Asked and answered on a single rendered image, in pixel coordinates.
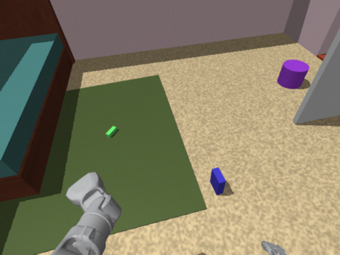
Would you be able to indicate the left robot hand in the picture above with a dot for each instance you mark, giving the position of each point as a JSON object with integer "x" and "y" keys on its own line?
{"x": 76, "y": 191}

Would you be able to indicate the right robot hand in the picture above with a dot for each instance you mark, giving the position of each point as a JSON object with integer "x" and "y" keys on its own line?
{"x": 273, "y": 249}

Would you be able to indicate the left robot arm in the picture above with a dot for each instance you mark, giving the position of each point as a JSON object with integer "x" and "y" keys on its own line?
{"x": 89, "y": 236}

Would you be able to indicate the bed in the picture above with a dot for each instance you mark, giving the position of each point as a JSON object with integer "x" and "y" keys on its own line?
{"x": 35, "y": 67}

